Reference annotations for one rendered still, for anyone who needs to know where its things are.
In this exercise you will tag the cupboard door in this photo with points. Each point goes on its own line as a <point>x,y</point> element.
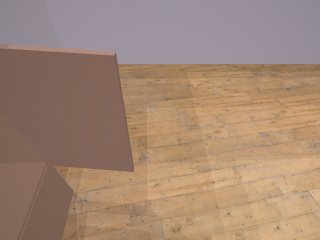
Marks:
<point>68,104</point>

